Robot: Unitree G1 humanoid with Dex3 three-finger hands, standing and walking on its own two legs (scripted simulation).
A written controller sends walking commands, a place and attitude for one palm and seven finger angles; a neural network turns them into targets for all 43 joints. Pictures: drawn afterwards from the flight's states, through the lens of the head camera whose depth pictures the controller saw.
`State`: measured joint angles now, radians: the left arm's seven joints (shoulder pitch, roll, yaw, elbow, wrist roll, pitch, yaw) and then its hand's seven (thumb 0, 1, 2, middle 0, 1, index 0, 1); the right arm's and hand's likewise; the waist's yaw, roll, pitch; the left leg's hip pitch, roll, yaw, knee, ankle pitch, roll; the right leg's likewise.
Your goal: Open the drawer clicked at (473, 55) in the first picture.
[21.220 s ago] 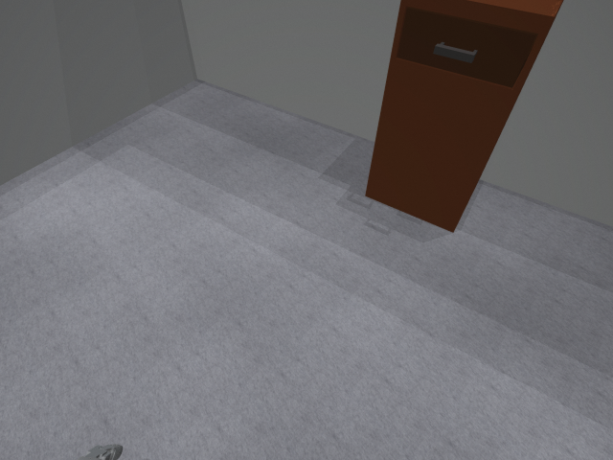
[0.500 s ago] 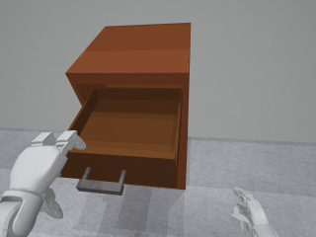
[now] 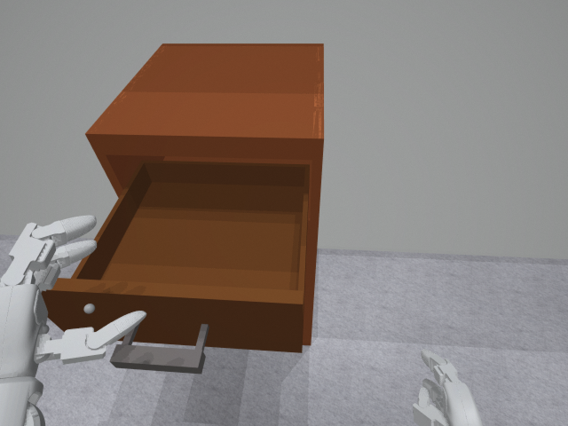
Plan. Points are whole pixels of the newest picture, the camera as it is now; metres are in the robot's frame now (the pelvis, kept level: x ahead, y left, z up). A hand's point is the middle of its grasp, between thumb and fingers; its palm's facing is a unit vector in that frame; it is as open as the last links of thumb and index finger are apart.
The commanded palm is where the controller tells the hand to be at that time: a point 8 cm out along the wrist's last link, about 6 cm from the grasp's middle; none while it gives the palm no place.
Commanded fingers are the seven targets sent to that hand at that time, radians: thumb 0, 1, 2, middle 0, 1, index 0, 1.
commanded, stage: draw the hand back to the body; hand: left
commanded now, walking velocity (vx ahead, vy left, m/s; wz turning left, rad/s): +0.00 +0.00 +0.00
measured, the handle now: (163, 343) +0.23 +0.21 -0.01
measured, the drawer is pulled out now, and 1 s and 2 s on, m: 0.30 0.30 0.30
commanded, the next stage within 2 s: step back with the hand held close in 0.52 s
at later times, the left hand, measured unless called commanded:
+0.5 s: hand (72, 325) +0.17 +0.23 +0.16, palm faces +0.42 -0.82 -0.40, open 7.7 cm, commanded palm +0.12 +0.27 +0.18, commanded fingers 0.00 0.90 0.90 -0.20 -0.30 -0.20 -0.30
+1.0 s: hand (52, 351) +0.15 +0.24 +0.15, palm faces +0.30 -0.81 -0.50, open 7.4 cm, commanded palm +0.08 +0.29 +0.18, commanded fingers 0.00 0.90 0.90 -0.20 -0.30 -0.20 -0.30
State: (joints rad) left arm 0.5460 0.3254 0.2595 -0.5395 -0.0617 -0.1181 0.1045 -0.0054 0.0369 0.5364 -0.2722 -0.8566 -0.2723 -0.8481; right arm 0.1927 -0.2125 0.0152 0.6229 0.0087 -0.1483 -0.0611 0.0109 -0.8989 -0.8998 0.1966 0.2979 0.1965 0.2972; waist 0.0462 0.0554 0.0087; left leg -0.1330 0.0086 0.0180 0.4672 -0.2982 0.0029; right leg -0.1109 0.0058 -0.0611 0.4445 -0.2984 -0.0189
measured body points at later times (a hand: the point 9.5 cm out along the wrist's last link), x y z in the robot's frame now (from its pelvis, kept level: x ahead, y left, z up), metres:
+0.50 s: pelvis -0.01 -0.01 +0.00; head -0.02 -0.04 +0.45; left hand +0.14 +0.27 +0.18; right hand +0.20 -0.21 -0.08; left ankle -0.03 +0.12 -0.74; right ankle -0.04 -0.10 -0.74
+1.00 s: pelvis -0.04 +0.01 +0.00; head -0.01 +0.00 +0.44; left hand +0.13 +0.28 +0.18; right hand +0.13 -0.24 -0.09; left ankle -0.03 +0.12 -0.74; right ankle -0.04 -0.10 -0.74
